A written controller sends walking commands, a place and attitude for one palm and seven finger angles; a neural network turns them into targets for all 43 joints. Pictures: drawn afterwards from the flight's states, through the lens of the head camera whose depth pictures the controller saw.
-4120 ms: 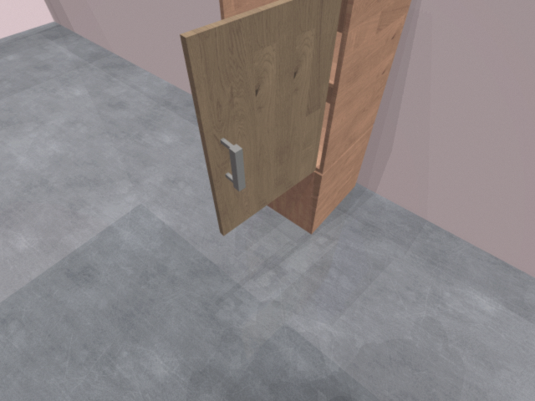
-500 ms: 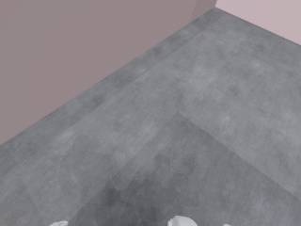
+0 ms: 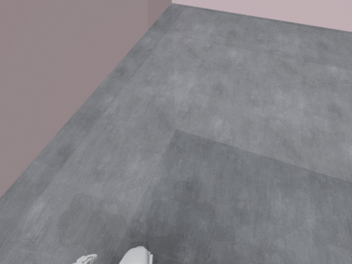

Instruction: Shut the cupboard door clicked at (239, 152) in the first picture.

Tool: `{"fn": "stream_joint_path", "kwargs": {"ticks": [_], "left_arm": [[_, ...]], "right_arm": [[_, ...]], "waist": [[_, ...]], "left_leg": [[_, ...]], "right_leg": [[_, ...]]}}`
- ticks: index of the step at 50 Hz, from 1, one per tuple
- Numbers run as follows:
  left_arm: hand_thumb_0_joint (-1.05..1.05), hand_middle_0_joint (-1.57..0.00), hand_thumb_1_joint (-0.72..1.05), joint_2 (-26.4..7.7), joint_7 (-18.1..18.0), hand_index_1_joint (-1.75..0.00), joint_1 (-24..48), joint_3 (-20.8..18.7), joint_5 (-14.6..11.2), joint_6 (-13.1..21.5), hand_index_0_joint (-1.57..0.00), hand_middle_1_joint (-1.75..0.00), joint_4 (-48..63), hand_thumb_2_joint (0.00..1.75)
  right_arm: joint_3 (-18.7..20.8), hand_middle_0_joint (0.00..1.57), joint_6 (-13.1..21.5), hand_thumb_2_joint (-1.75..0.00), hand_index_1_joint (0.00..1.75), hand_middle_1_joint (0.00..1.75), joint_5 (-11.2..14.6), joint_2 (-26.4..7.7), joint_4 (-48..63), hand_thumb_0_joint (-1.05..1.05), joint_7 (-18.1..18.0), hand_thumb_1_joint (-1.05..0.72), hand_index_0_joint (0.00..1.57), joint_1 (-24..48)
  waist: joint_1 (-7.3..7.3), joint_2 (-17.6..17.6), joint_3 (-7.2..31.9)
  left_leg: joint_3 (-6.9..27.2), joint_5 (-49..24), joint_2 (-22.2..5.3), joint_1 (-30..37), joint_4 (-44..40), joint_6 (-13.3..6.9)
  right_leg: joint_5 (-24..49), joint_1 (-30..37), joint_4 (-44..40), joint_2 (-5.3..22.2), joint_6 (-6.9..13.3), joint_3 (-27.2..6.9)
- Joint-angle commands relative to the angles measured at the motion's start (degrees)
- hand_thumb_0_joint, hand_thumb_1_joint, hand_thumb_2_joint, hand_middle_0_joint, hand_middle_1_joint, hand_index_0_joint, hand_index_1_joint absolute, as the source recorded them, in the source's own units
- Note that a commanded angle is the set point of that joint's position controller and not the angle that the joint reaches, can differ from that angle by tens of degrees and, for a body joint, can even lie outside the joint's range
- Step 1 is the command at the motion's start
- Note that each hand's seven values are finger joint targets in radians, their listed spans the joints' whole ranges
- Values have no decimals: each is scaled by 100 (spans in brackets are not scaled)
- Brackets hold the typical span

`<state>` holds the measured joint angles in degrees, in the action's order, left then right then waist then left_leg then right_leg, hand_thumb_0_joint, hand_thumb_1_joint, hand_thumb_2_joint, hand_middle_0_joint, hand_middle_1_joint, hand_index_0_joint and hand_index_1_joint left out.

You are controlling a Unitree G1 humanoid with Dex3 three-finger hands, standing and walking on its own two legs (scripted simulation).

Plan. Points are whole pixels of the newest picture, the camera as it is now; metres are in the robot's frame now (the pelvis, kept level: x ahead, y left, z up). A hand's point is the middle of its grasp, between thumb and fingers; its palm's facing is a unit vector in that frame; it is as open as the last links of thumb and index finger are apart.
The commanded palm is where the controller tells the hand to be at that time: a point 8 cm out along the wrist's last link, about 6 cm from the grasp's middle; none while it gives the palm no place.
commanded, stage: walk around to get in front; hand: left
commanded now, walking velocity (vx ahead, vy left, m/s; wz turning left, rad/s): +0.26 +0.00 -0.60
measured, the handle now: out of the picture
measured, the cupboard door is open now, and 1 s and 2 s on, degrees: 83 83 83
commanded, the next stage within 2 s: walk to a spot facing it in 1.04 s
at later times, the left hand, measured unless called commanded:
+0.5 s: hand (122, 214) +0.26 +0.18 -0.17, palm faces -0.31 -0.93 -0.17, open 7.4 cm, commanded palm none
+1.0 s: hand (178, 167) +0.41 +0.02 -0.16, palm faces -0.47 -0.85 -0.23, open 7.3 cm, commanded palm none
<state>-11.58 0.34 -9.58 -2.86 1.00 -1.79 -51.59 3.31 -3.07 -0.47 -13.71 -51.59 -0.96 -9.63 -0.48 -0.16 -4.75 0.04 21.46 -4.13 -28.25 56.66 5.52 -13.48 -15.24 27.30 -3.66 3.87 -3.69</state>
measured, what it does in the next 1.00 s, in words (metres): walks ahead, turning right: left foot, then right foot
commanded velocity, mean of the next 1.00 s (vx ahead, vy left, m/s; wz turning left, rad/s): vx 0.31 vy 0.00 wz -0.50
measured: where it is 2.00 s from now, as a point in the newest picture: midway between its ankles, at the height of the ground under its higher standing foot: (230, 202)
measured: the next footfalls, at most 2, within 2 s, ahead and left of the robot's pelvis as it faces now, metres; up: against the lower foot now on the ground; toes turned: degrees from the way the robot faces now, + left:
left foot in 0.18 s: +0.07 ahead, +0.14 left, +0.00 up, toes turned -4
right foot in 0.64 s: +0.25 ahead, -0.16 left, +0.00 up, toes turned -31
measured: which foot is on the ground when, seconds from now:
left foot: up 0.00-0.16, down 0.18-0.64, up 0.66-1.00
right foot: down 0.00-0.18, up 0.20-0.62, down 0.64-1.00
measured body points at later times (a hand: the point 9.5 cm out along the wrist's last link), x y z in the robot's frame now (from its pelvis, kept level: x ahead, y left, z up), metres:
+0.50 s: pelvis +0.12 +0.01 +0.00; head +0.17 +0.02 +0.44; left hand +0.28 +0.23 -0.16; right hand +0.01 -0.21 -0.13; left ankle +0.03 +0.14 -0.74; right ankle +0.14 -0.15 -0.67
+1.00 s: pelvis +0.29 -0.13 +0.00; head +0.32 -0.17 +0.45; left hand +0.44 +0.06 -0.14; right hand +0.27 -0.40 -0.14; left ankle +0.47 -0.02 -0.66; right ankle +0.22 -0.14 -0.74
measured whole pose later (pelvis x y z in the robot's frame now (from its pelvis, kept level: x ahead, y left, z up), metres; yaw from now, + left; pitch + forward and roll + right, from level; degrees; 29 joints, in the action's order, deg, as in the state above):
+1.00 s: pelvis +0.29 -0.13 +0.00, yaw -32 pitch +2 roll +1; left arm -10.4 0.7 -17.3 -3.0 0.7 3.9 -58.0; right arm 2.6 1.0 -1.1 -11.0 -52.0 0.5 -6.9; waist 0.8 -0.6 -2.4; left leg 0.1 9.7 -8.2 -38.0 56.0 4.6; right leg -15.6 -5.7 19.3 -6.0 7.2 -0.4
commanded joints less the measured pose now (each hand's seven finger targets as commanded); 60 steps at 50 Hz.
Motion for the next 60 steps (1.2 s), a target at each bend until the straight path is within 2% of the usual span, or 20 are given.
{"fn": "stream_joint_path", "kwargs": {"ticks": [1,7,8,9,10,12,16,25,28,30,31,32,33,34,37,40,54,58,59,60], "left_arm": [[0,-20,90,-1252,-63,-30,-381,-380,27,144,-20,-30,345,90],[0,-20,90,-1160,11,-30,31,-406,-6,166,-20,-30,392,90],[0,-20,90,-789,56,-30,41,-325,-36,169,-20,-30,492,90],[0,-20,90,-494,118,-30,81,-262,-65,184,-20,-30,634,90],[0,-20,90,-758,161,-30,538,-308,29,188,-20,-30,772,90],[0,-20,90,-756,272,-30,248,-410,137,207,-20,-30,537,90],[0,-20,90,-408,336,-30,75,-272,110,137,-20,-30,339,90],[0,-20,90,-163,407,-30,1264,-61,59,161,-20,-30,529,90],[0,-20,90,-313,368,-30,722,-112,40,201,-20,-30,390,90],[0,-20,90,-596,298,-30,-672,-230,55,265,-20,-30,-3,90],[0,-20,90,-1077,236,-30,-1587,-373,69,331,-20,-30,-277,90],[0,-20,90,-1736,129,-30,-2161,-519,31,387,-20,-30,-368,90],[0,-20,90,-1960,47,-30,-1888,-539,-102,348,-20,-30,-301,90],[0,-20,90,-1656,-3,-30,-1256,-477,-113,308,-20,-30,-144,90],[0,-20,90,-958,-17,-30,-271,-216,-60,445,-20,-30,92,90],[0,-20,90,-882,0,-30,-372,-210,-11,585,-20,-30,-47,90],[0,-20,90,-665,-116,-30,-1708,-133,23,698,-20,-30,-614,90],[0,-20,90,-822,-164,-30,-1422,-152,-42,721,-20,-30,-608,90],[0,-20,90,-781,-175,-30,-1368,-126,-83,730,-20,-30,-652,90],[0,-20,90,-429,-177,-30,-1666,-58,-189,758,-20,-30,-645,90]], "right_arm": [[93,20,180,-90,30,30,-15,-456,527,0,-47,-90,20,185],[81,20,454,-90,30,30,-20,-517,324,0,-51,-90,20,-628],[150,20,513,-90,30,30,-72,-893,204,0,-107,-90,20,-1010],[282,20,500,-90,30,30,-156,-1463,203,0,-116,-90,20,-1423],[245,20,472,-90,30,30,-154,-1489,233,0,-142,-90,20,-1468],[98,20,525,-90,30,30,-180,-969,422,0,-107,-90,20,-843],[-70,20,667,-90,30,30,-112,-572,192,0,-151,-90,20,-1212],[-44,20,653,-90,30,30,-170,-606,-317,0,-112,-90,20,-2040],[19,20,656,-90,30,30,-140,-843,-323,0,-100,-90,20,-1845],[49,20,656,-90,30,30,-67,-966,-196,0,-71,-90,20,-1392],[28,20,675,-90,30,30,20,-864,-61,0,11,-90,20,-1172],[-46,20,691,-90,30,30,135,-422,174,0,15,-90,20,-1180],[-27,20,654,-90,30,30,102,-546,313,0,0,-90,20,-751],[37,20,627,-90,30,30,84,-611,270,0,11,-90,20,-645],[23,20,476,-90,30,30,-79,-346,-10,0,40,-90,20,-707],[24,20,389,-90,30,30,-108,-172,-171,0,68,-90,20,-1112],[-30,20,613,-90,30,30,-44,-106,593,0,185,-90,20,1333],[1,20,681,-90,30,30,-67,-287,109,0,34,-90,20,-37],[59,20,685,-90,30,30,-85,-576,-209,0,13,-90,20,-924],[155,20,708,-90,30,30,-191,-1051,-353,0,-27,-90,20,-1670]], "waist": [[245,818,764],[-191,622,744],[-371,-415,768],[-542,-2103,788],[-600,-1358,284],[-151,-740,33],[-52,-803,161],[-397,-1051,-117],[-46,-1019,216],[684,-791,815],[1155,-55,1317],[1231,1457,2040],[1066,1180,1764],[784,471,1044],[107,444,72],[-160,425,375],[450,675,193],[-296,698,871],[-652,471,1305],[-783,-739,2125]], "left_leg": [[-10,191,145,-192,-613,-17],[-176,-391,312,2163,-3155,-224],[702,346,-525,3193,-3911,-456],[2768,1407,-2130,3546,-4525,-1014],[3044,1655,-2692,2763,-4901,-1420],[1970,754,-1937,2192,-4782,-1198],[6,-2717,-1252,2738,-4183,-673],[-1140,-4094,-1402,3180,-3906,-930],[-1393,-5770,-1583,3164,-3107,-934],[-1669,-6082,-1366,2396,-1478,-699],[-1727,-4584,-1064,1088,-49,-489],[-1422,1159,65,-838,2049,-133],[-354,1301,-62,-1382,2776,-269],[-86,541,-433,-1295,2685,-350],[14,-360,-655,-417,1665,-237],[-59,-641,-508,-297,1016,-163],[-363,-848,14,-1290,-1289,-245],[-907,-1509,679,1320,-2749,-579],[-408,-2784,151,2886,-2700,-778],[1526,-4927,-1462,4422,-2263,-1618]], "right_leg": [[1316,948,-797,1514,783,-1788],[-939,-603,-397,1017,407,-1928],[-1659,-1772,407,367,93,-1332],[-2361,-2711,2231,-331,-285,-156],[-2069,-2844,3155,241,-321,-111],[-1139,-2604,3885,458,-417,21],[-232,-2720,4240,566,-511,393],[-58,-2341,1894,587,-330,1200],[-421,-1181,1308,233,-30,1452],[-63,816,808,-33,211,1543],[168,2523,453,569,487,784],[742,3846,-197,2484,1289,-2594],[513,3367,-914,2805,1441,-3230],[-497,2379,-1176,2676,1350,-2641],[-91,-52,-1605,1888,736,-1273],[993,42,-1476,1480,655,-664],[4347,2316,-763,1475,685,-1062],[6201,1742,670,1108,206,-514],[5025,780,1647,916,-29,-328],[1962,-746,3515,291,-268,130]]}}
